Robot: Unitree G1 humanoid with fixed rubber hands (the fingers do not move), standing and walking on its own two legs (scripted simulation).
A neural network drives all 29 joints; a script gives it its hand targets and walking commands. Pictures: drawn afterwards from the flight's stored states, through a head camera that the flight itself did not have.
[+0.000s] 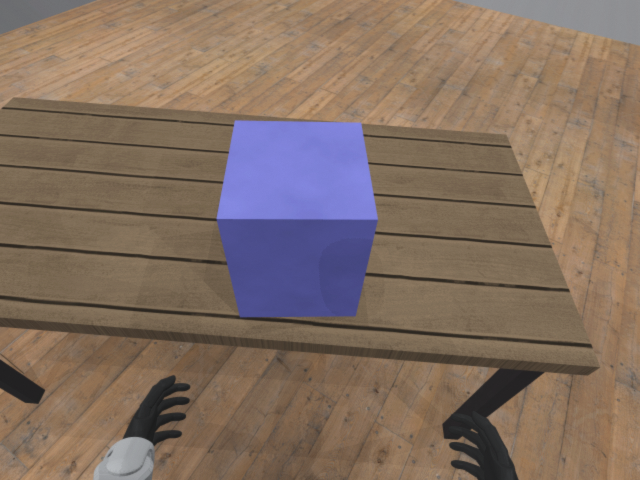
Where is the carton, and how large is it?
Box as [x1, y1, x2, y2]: [217, 120, 377, 316]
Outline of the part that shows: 235,120 217,213 217,222 240,316 355,315 377,221 360,123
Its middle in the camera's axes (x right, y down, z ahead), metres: -0.04 -0.02 +0.65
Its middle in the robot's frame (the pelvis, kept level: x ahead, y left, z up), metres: +0.49 +0.04 -0.01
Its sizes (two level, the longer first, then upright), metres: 0.210 0.200 0.250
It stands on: a table, 0.64 m high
